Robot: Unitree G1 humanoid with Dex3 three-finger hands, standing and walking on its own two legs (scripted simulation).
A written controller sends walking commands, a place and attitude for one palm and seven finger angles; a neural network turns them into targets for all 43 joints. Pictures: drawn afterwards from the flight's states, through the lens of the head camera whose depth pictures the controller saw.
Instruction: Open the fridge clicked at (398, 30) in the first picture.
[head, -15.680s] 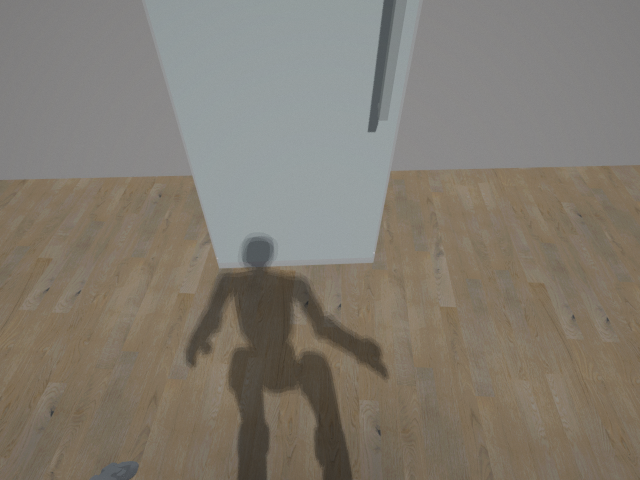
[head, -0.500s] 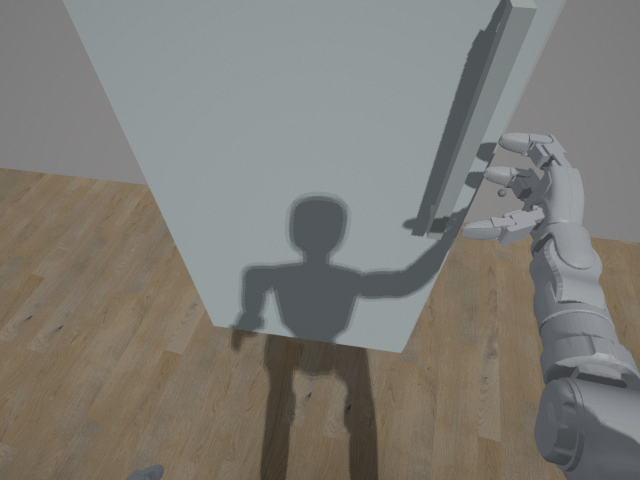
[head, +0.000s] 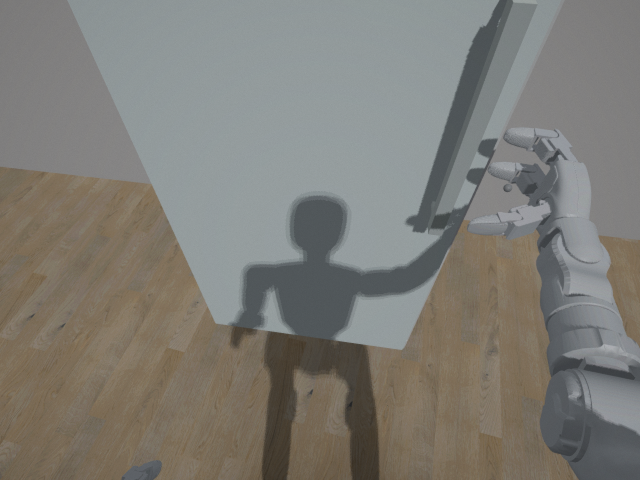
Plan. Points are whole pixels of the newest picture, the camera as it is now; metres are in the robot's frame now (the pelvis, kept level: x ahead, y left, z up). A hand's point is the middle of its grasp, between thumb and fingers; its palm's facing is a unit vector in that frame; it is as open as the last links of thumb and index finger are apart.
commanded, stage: move the hooked fingers beside the handle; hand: right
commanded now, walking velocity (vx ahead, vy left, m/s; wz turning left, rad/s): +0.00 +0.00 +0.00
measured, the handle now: (465, 135) +0.55 -0.12 +0.15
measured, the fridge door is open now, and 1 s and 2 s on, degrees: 0 0 0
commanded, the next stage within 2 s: feel for the door with the fingertips in 0.38 s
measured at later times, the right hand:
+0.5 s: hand (509, 189) +0.46 -0.17 +0.13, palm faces +0.02 +1.00 +0.01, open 14.0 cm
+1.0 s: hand (479, 186) +0.46 -0.13 +0.13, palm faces +0.02 +1.00 -0.01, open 13.9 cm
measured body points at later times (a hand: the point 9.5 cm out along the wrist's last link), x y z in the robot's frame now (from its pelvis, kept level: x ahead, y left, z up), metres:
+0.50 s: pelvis +0.01 +0.00 +0.00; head +0.05 +0.00 +0.45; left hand +0.06 +0.26 -0.12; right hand +0.46 -0.22 +0.14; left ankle -0.01 +0.12 -0.72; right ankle +0.01 -0.12 -0.72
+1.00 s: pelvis +0.01 +0.00 +0.00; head +0.04 +0.00 +0.45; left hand +0.08 +0.25 -0.12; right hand +0.46 -0.18 +0.14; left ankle -0.01 +0.12 -0.72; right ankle +0.01 -0.12 -0.72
